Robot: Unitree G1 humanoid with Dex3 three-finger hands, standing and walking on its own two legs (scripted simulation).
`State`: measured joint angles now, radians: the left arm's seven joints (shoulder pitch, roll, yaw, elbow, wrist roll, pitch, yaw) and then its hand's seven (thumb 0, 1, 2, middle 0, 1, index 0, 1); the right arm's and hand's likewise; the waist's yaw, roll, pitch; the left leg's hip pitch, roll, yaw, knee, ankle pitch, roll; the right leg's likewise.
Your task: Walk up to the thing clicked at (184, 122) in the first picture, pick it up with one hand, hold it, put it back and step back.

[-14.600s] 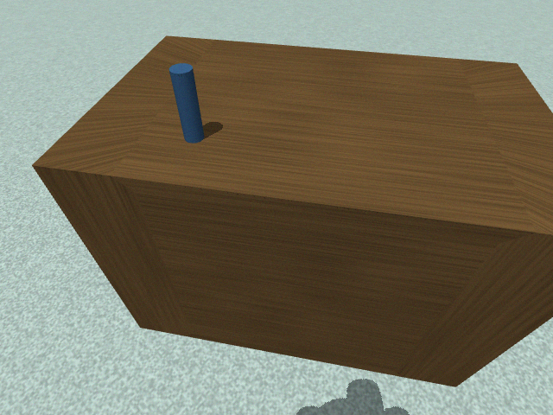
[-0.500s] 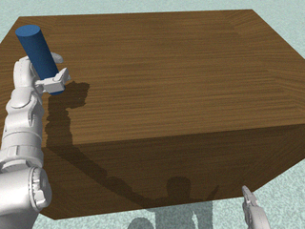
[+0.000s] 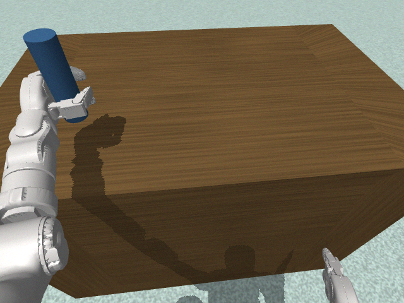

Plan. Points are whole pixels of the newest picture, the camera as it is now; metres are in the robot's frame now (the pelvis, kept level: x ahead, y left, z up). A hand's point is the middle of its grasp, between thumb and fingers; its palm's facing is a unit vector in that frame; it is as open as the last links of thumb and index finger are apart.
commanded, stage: lift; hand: left
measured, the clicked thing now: (60, 81) +0.47 +0.22 +0.22
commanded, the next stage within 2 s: hold in 1.34 s
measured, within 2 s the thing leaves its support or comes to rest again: neither
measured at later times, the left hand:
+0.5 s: hand (60, 74) +0.42 +0.19 +0.27, palm faces +0.17 -0.99 -0.03, open 5.8 cm
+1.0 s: hand (44, 65) +0.36 +0.17 +0.32, palm faces +0.13 -0.99 +0.00, open 5.8 cm
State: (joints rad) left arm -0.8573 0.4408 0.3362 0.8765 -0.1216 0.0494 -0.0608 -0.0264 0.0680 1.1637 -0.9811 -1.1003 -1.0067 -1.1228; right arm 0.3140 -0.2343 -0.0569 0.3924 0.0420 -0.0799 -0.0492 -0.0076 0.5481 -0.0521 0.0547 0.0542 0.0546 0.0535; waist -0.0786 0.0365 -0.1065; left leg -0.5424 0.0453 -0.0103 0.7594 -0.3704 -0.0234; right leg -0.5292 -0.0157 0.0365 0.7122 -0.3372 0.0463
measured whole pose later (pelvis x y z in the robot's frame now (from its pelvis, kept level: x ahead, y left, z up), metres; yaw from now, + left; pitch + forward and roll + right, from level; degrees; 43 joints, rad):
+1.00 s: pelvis -0.01 -0.01 +0.01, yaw +2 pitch -1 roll +0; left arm -0.72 0.34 0.31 0.15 -0.22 0.71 -0.05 -0.03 0.09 1.14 -0.96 -1.11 -0.99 -1.14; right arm 0.30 -0.24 -0.08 0.54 0.07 -0.17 -0.03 -0.01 0.57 -0.05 0.05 0.05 0.05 0.05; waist 0.01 0.08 -0.11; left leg -0.30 0.02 -0.03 0.60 -0.29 -0.03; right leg -0.30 -0.04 0.01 0.62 -0.30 0.04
